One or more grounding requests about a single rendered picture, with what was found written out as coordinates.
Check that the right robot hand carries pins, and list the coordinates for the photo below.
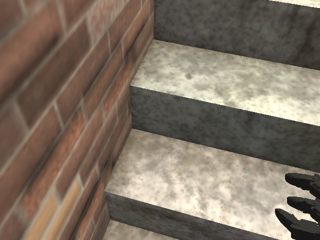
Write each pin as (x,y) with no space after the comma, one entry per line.
(302,229)

